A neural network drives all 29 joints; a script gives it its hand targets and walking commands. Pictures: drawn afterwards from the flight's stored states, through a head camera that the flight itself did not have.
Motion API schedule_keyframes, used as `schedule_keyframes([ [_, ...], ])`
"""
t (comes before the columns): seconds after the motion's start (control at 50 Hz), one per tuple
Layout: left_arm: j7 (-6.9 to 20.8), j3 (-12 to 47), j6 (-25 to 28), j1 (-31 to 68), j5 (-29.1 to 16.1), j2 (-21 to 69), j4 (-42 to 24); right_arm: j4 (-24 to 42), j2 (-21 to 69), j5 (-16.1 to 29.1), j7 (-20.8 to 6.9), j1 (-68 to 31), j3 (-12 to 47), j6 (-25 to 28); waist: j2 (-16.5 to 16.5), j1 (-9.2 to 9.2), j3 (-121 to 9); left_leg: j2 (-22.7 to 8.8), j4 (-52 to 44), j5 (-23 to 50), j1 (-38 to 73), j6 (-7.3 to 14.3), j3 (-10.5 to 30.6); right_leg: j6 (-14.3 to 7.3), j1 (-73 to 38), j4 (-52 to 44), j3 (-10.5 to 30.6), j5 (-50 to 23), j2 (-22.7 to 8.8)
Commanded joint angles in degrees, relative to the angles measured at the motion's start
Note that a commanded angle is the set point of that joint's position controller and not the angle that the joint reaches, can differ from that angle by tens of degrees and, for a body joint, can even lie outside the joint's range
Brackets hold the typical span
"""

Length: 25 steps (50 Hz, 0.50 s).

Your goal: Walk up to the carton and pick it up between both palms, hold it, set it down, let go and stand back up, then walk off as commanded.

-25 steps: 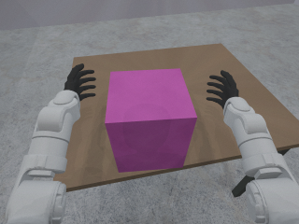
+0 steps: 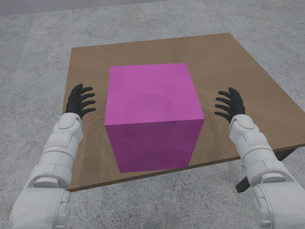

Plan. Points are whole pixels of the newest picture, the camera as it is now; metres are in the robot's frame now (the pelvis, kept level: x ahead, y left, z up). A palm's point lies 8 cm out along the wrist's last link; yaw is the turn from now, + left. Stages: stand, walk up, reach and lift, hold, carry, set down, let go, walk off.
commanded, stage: reach and lift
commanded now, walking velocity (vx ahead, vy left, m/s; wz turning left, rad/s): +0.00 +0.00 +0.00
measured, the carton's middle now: (151, 120) +0.41 +0.03 +0.04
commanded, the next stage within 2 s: none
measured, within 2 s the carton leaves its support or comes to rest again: leaves its support in 2.00 s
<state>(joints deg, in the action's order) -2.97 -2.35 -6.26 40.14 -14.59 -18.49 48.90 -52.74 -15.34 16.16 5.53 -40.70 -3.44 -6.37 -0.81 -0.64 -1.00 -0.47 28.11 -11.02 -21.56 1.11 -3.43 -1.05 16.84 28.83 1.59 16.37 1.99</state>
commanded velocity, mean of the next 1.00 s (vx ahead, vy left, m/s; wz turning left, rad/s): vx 0.00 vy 0.00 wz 0.00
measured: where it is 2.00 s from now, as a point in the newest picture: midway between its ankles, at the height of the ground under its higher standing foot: outside the picture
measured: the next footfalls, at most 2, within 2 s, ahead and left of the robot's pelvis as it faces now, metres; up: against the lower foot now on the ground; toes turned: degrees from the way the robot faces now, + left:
none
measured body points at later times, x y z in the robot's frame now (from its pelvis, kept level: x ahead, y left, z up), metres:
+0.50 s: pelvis +0.01 +0.00 +0.00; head +0.06 +0.00 +0.45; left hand +0.42 +0.17 +0.05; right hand +0.44 -0.17 +0.06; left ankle +0.03 +0.11 -0.74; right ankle -0.02 -0.11 -0.74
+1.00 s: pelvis +0.01 +0.00 +0.00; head +0.06 +0.01 +0.44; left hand +0.42 +0.17 +0.05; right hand +0.43 -0.14 +0.04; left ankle +0.03 +0.11 -0.74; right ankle -0.02 -0.11 -0.74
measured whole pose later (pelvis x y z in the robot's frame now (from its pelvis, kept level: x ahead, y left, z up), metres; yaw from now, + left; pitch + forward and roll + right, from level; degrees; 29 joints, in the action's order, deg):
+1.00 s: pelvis +0.01 +0.00 +0.00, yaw +0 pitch +12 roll +0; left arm -4.9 -5.7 6.5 36.3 -0.1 -5.7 50.7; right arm -57.0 -4.7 8.1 7.1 -39.7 -3.4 6.3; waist -1.0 -0.6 -6.9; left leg -0.6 28.1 -10.7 -29.7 1.1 -3.4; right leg -1.0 25.0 28.8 1.6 16.0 2.1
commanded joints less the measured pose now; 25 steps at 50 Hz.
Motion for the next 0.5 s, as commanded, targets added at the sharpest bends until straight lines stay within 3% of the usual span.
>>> schedule_keyframes([
  [0.0, 1.3, 0.3, 12.2, 26.7, 1.3, -2.3, -5.1, 13.5, -5.1, -0.3, -2.6, -26.0, 0.8, 9.9, 2.8, -0.6, -39.4, -1.0, 2.5, 26.6, 22.4, -2.5, 3.6, 0.9, 9.8, -7.3, -3.5, -20.1, 0.2],
  [0.12, 1.4, -1.2, 16.6, 25.2, 3.4, -2.1, -6.2, 12.1, -4.1, -0.6, -3.2, -24.9, 2.9, 13.2, 3.0, -1.66, -45.7, -0.9, 4.3, 31.2, 22.7, -2.7, 3.2, 1.7, 8.5, -6.1, -2.5, -26.4, -0.6],
  [0.24, 1.9, -3.6, 17.3, 20.8, 7.0, 0.8, -8.4, 9.5, -2.4, -1.0, -3.1, -21.7, 4.7, 14.7, 3.6, -1.93, -46.6, -0.8, 4.2, 36.3, 23.5, -3.1, 3.3, 2.6, 5.3, -5.3, -2.3, -35.5, -0.8],
  [0.3, 2.3, -4.0, 17.1, 19.6, 8.5, 3.5, -9.6, 10.8, 0.0, -1.6, -2.9, -21.5, 5.2, 15.6, 2.2, -1.77, -46.4, -0.5, 4.1, 38.0, 22.7, -2.9, 3.4, 3.1, 3.3, -4.9, -2.3, -39.6, -0.7],
  [0.38, 3.3, -4.0, 17.6, 19.4, 10.7, 8.8, -11.4, 12.9, 6.3, -4.4, -2.8, -22.0, 5.8, 16.5, 0.6, -1.21, -46.6, -0.3, 3.3, 38.0, 21.6, -2.7, 3.2, 3.9, 1.5, -4.7, -2.3, -41.7, -0.9],
  [0.48, 4.2, -6.9, 18.4, 20.8, 15.7, 12.9, -8.5, 11.6, 12.5, -10.7, -2.3, -23.8, 3.4, 17.4, -1.0, -1.13, -43.3, -0.1, 1.5, 33.5, 18.9, -1.9, 2.4, 4.4, -0.9, -4.7, -2.0, -39.9, -1.5],
])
